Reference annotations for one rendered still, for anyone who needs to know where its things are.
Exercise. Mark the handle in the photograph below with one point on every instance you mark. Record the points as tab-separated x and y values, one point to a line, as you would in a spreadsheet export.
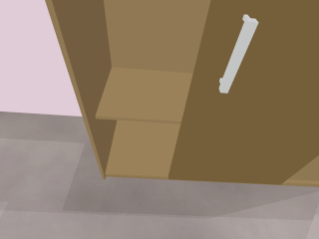
242	43

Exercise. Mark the wardrobe door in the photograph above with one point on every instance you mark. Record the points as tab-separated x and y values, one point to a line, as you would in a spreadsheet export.
309	172
266	128

